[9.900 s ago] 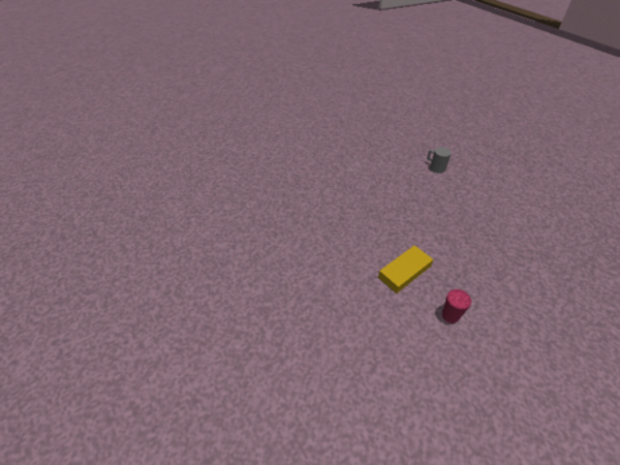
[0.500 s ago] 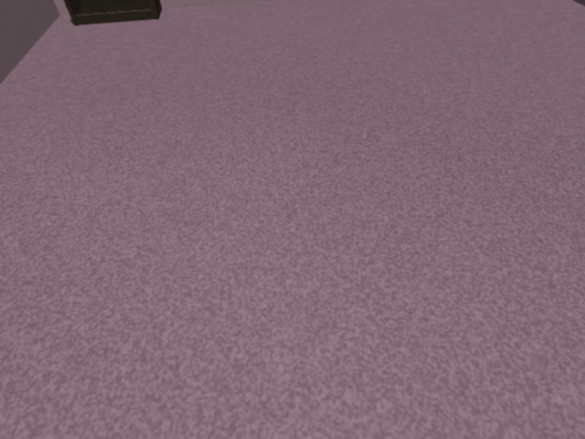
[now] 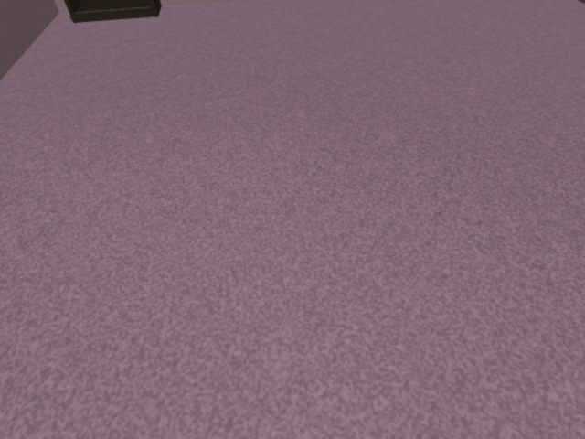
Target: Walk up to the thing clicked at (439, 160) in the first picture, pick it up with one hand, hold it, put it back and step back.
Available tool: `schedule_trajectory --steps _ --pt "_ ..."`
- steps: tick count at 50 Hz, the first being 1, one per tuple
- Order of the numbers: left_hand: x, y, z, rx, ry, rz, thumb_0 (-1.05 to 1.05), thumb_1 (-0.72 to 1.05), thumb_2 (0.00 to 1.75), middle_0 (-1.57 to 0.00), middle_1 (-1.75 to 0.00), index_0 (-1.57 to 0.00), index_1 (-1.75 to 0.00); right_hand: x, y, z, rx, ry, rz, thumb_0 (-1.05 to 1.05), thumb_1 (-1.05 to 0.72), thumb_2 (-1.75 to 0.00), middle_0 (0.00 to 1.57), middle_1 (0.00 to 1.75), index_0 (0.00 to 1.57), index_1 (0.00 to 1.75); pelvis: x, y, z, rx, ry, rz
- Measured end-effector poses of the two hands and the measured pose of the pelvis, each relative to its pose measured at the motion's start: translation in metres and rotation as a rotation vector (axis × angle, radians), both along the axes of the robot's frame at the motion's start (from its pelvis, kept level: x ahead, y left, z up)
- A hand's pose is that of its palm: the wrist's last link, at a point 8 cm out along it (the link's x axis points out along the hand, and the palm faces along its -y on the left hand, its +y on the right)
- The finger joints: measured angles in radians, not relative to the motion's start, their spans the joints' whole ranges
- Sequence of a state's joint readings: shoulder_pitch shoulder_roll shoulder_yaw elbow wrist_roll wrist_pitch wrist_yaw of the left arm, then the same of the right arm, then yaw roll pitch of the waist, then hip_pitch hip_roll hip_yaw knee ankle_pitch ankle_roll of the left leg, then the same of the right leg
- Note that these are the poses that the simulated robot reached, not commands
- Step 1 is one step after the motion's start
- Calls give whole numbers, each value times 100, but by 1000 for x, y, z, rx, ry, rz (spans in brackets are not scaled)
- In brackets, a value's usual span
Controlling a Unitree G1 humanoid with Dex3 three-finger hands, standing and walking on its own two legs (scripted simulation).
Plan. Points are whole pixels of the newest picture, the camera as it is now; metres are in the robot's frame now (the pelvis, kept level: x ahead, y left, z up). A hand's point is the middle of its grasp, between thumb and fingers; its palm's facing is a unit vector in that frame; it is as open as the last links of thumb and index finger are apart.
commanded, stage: stand
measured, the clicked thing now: out of the picture +0.24 -1.21 -0.73
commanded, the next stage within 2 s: none
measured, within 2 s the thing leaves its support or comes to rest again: neither
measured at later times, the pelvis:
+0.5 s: pelvis +0.01 +0.00 +0.00, yaw +0 degrees
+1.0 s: pelvis +0.02 +0.00 +0.00, yaw +0 degrees
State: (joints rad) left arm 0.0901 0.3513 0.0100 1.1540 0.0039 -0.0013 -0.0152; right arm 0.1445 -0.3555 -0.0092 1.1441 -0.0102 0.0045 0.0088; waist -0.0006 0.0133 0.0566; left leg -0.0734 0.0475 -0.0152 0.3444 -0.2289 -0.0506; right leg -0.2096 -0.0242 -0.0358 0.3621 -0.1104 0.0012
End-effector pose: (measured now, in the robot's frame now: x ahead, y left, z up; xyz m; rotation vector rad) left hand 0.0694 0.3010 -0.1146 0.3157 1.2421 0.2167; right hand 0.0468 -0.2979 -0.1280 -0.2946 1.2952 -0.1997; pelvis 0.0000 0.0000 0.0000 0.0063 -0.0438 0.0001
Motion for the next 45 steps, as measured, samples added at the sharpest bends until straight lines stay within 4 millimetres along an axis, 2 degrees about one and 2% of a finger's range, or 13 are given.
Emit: schedule_trajectory --steps 32,45 --pt "18 -1 1 -3 -13 3 0 91 90 -20 -30 -21 -30 36 2 2 -5 -38 32 0 -90 -90 20 30 20 30 17 0 0 -4 8 9" --pt "21 -3 1 -5 -19 5 0 91 90 -20 -30 -21 -30 37 0 3 -9 -43 32 0 -90 -90 20 30 20 30 18 -1 1 -3 4 9"
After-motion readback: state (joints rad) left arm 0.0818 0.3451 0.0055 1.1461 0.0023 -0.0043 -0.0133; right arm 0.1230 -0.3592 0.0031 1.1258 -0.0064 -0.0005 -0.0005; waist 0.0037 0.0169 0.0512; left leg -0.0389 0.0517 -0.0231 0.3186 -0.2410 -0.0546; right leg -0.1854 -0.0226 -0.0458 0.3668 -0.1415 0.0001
